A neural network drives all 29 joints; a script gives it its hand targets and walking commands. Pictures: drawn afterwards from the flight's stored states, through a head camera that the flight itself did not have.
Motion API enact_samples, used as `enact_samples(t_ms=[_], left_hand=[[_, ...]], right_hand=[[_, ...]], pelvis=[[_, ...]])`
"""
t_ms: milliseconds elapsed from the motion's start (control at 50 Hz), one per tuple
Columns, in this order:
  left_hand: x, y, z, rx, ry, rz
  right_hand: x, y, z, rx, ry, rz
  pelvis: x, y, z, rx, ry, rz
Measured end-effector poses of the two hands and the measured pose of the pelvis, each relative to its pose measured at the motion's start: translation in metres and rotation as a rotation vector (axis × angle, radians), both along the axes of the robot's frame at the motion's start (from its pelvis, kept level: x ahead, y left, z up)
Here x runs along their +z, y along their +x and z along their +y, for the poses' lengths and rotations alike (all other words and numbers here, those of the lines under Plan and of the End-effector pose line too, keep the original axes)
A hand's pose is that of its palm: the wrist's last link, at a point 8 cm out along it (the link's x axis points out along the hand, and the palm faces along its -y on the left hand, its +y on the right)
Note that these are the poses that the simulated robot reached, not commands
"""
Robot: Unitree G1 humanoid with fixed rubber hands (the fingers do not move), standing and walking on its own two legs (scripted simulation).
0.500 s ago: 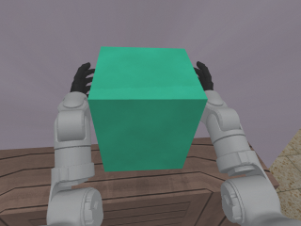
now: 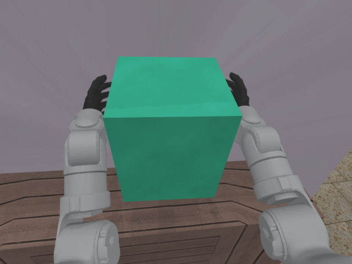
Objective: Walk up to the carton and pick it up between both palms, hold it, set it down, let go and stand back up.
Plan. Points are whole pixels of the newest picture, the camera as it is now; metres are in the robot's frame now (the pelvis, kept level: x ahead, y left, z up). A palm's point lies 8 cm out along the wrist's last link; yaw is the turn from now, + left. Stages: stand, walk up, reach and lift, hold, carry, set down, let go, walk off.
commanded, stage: hold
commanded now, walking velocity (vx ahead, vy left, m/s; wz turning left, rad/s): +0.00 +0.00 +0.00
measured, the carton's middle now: (168, 130) +0.36 +0.01 +0.18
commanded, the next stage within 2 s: none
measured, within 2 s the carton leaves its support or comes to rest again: neither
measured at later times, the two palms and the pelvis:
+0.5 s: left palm (92, 110) +0.36 +0.17 +0.23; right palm (237, 106) +0.37 -0.14 +0.24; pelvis +0.00 +0.00 +0.00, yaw +0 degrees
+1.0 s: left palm (95, 110) +0.36 +0.16 +0.23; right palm (239, 108) +0.37 -0.14 +0.24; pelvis +0.00 +0.00 +0.00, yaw +0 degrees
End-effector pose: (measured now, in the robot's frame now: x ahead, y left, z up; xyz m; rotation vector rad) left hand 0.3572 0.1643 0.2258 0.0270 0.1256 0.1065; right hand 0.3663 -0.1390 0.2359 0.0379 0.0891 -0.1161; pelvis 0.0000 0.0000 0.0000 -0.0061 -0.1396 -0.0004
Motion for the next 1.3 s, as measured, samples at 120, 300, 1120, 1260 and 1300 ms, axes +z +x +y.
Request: enact_samples(t_ms=[120, 300, 1120, 1260, 1300], left_hand=[[0.0020, -0.0008, -0.0005, -0.002, 0.005, 0.006], [0.0040, 0.0011, -0.0001, -0.003, 0.003, 0.010], [0.0034, 0.0010, -0.0009, 0.003, -0.008, 0.004], [0.0084, -0.0017, 0.0031, -0.004, -0.010, -0.009], [0.0088, -0.0016, 0.0038, -0.007, -0.007, -0.006]], right_hand=[[-0.0012, -0.0014, -0.0006, -0.002, 0.011, 0.006], [0.0003, -0.0001, -0.0002, -0.004, 0.005, 0.010], [0.0037, 0.0010, -0.0009, 0.000, -0.002, 0.005], [0.0075, -0.0012, 0.0034, 0.001, 0.010, -0.004], [0.0067, -0.0011, 0.0043, 0.000, 0.016, -0.001]], pelvis=[[-0.0001, -0.0013, 0.0004, 0.000, 0.001, -0.002], [0.0002, -0.0039, 0.0012, -0.006, 0.000, 0.005], [0.0003, -0.0010, -0.0005, -0.003, 0.000, 0.007], [0.0004, 0.0002, 0.0018, 0.001, 0.002, -0.002], [0.0004, 0.0003, 0.0030, 0.000, 0.002, 0.000]])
